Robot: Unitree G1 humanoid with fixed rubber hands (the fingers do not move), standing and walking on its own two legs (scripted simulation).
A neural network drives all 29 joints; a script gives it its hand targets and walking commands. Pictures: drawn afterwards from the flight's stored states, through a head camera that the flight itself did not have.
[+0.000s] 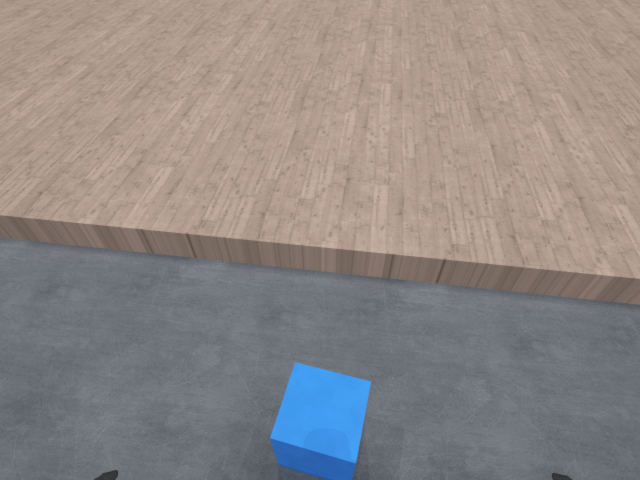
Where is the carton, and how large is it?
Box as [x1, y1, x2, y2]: [270, 362, 370, 479]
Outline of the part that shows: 295,362 270,437 278,464 326,479 351,479 357,455 370,381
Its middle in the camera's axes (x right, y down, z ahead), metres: +0.01 +0.50 +1.07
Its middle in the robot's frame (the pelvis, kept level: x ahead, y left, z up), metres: +0.41 +0.02 -0.66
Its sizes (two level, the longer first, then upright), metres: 0.210 0.200 0.250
